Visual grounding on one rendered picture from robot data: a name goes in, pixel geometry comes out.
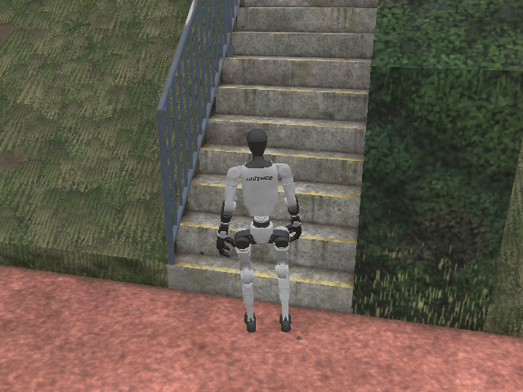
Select stairs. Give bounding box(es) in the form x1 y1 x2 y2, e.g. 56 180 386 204
166 0 378 314

